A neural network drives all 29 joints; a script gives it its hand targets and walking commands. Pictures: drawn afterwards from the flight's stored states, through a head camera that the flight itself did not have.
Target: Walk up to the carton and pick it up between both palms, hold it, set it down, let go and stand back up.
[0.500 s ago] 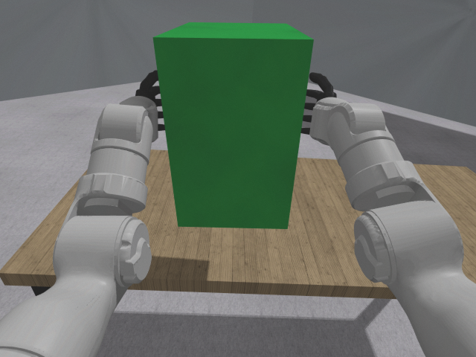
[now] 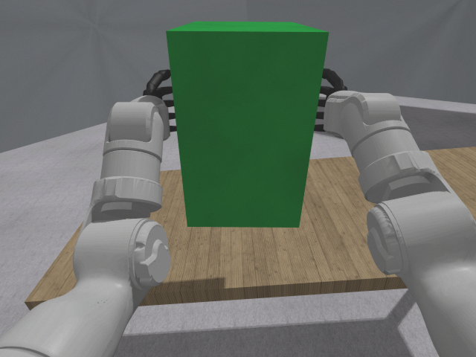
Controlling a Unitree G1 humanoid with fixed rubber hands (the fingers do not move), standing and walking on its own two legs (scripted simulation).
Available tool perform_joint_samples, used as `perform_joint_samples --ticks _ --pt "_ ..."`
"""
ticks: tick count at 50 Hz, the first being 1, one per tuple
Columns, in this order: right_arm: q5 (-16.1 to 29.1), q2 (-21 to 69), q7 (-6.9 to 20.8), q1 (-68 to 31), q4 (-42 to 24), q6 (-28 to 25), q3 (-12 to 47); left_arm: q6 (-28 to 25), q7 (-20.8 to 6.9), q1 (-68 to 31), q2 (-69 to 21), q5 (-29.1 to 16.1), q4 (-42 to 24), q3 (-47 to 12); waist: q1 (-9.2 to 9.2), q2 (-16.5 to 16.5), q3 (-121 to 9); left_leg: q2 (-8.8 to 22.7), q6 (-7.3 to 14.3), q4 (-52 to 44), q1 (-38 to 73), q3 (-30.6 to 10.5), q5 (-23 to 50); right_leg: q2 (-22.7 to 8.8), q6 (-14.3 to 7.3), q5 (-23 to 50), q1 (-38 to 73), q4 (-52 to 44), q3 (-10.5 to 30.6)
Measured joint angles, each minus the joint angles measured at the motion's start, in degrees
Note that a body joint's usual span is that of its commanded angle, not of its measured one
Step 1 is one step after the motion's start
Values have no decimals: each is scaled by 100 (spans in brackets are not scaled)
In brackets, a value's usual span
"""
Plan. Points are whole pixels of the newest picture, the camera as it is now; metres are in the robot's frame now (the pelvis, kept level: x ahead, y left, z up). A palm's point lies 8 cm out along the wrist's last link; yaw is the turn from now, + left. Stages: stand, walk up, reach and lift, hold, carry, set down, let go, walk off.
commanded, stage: hold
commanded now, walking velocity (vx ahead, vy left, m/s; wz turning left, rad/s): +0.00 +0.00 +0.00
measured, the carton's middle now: (243, 117) +0.43 -0.02 +0.32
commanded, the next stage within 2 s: set down in 0.68 s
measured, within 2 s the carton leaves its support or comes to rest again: neither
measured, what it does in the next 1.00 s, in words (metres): stands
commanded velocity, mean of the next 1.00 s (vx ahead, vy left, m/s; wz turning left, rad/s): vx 0.00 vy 0.00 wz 0.00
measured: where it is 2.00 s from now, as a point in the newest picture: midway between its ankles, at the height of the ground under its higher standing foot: outside the picture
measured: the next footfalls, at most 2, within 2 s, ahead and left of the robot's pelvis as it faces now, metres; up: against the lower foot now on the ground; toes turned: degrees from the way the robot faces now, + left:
none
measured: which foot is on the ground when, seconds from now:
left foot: down 0.00-1.00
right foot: down 0.00-1.00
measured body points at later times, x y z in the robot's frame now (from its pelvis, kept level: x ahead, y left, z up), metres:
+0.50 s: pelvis +0.02 -0.01 +0.00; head -0.09 +0.04 +0.43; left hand +0.39 +0.16 +0.30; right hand +0.39 -0.12 +0.33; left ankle +0.04 +0.13 -0.74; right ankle +0.01 -0.13 -0.74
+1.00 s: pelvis -0.01 +0.00 +0.00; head -0.10 -0.03 +0.44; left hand +0.38 +0.14 +0.38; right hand +0.39 -0.14 +0.35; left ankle +0.04 +0.13 -0.74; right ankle +0.01 -0.13 -0.74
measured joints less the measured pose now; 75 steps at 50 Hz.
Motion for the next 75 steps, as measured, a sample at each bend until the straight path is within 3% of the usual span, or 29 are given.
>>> perform_joint_samples --ticks 5,10,13,16,19,25,29,32,37,41,45,49,55,60,65,70,75 --pt "-355 92 21 -327 430 -17 -301 -287 -130 -642 290 86 1022 152 226 154 -67 22 9 2 -113 -99 30 33 -41 23 -63 -35 -93" --pt "-532 231 -88 -395 663 110 -490 -526 -366 -901 547 185 1895 60 134 -5 52 69 47 36 -61 -235 -19 96 -95 30 97 -150 -222" --pt "-510 316 -211 -303 557 128 -436 -664 -453 -789 634 82 1988 -79 23 -224 114 116 -17 33 -50 -283 -34 146 -130 43 151 -223 -260" --pt "-217 365 -375 20 42 17 -143 -661 -450 -294 650 -226 1266 -381 -175 -463 122 134 -183 -5 -39 -368 -19 166 -142 62 230 -337 -337" --pt "67 394 -543 379 -518 -122 -3 -579 -382 233 595 -410 391 -530 -353 -678 104 142 -200 25 -13 -420 -66 181 -138 88 347 -468 -383" --pt "464 380 -542 880 -1016 -167 -156 48 -248 1050 278 -159 -1100 -802 -715 -1031 153 54 -202 99 200 -461 -166 101 -117 -21 601 -424 -433" --pt "482 310 -399 958 -981 -57 -154 309 -171 1345 -11 55 -1519 -753 -791 -1040 183 14 -141 98 340 -339 -186 43 -67 -62 648 -317 -321" --pt "485 221 -288 835 -761 -11 -91 410 -128 1323 -165 159 -1530 -639 -747 -931 261 8 -108 102 406 -213 -181 22 -40 -69 621 -209 -199" --pt "308 61 -80 484 -375 -18 -81 349 14 830 -215 104 -1066 -429 -528 -575 240 2 -42 95 266 -54 -106 4 -2 -34 348 -52 -40" --pt "-122 4 35 -35 148 -25 -228 -13 -48 -66 -46 174 99 -62 -252 -321 200 -31 39 46 33 7 8 -25 32 6 18 68 23" --pt "-538 73 89 -379 338 -271 -436 -509 -68 -674 224 112 813 172 -12 -120 141 -53 55 -40 -177 0 129 -43 32 75 -226 68 18" --pt "-1145 335 104 -537 645 -735 -1004 -1092 -176 -1113 484 254 1570 500 -56 -100 253 -84 49 -171 -95 -161 215 -64 6 107 -80 -64 -145" --pt "-1753 882 -5 -118 707 -1312 -1831 -1649 -568 -1121 784 598 2235 659 -445 -568 582 -58 -34 -378 434 -426 230 -19 -96 75 568 -329 -413" --pt "-1671 1119 -75 371 600 -1740 -2064 -1859 -667 -707 720 696 2062 330 -584 -1165 716 44 -221 -394 623 -519 167 86 -210 8 794 -382 -498" --pt "-1121 1101 -141 762 319 -2095 -1521 -1851 -567 -86 486 657 1131 -45 -423 -1537 977 138 -301 -336 692 -481 80 175 -263 -9 880 -413 -452" --pt "-836 1141 -174 1038 54 -2214 -1217 -1717 -554 573 344 548 241 -188 -342 -1523 1162 99 -282 -229 690 -527 -22 146 -219 -44 983 -474 -496" --pt "-753 1240 -92 1440 -418 -2353 -1296 -1647 -321 1318 300 181 -651 -676 -480 -1249 1066 -23 -227 -52 582 -658 -159 53 -150 -120 1047 -532 -635"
